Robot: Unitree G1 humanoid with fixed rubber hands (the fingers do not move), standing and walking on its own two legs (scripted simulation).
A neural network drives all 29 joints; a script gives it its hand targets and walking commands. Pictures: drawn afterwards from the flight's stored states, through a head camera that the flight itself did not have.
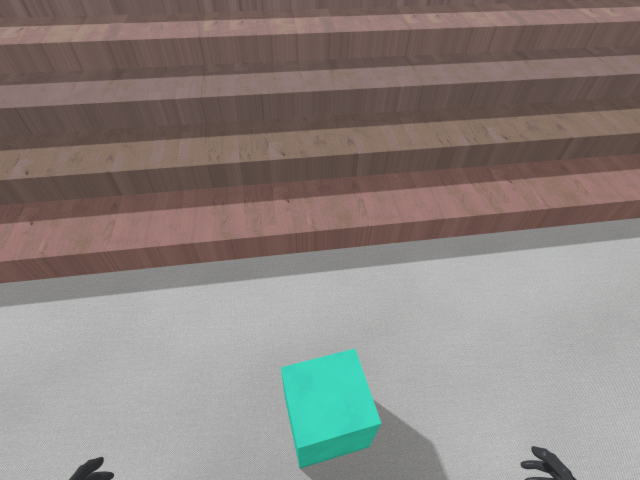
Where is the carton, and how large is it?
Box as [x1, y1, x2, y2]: [281, 348, 380, 468]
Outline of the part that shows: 354,348 281,367 285,400 300,468 369,446 380,424 375,406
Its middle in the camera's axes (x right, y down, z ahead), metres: +0.02 +0.48 +1.08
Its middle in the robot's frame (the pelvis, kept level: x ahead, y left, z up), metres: +0.39 -0.03 -0.66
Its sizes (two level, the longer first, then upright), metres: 0.210 0.200 0.250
